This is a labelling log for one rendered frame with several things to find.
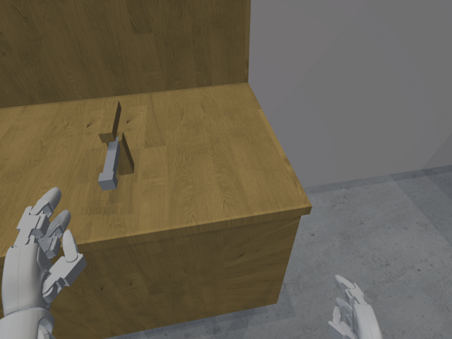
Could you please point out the robot left forearm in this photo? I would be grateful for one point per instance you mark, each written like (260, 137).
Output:
(31, 323)

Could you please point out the tap lever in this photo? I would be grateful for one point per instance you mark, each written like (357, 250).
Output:
(108, 180)

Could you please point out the counter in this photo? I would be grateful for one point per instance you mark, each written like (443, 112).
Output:
(207, 205)

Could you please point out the robot right hand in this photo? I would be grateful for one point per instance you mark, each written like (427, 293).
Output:
(361, 319)

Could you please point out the robot left hand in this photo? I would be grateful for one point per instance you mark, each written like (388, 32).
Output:
(28, 262)

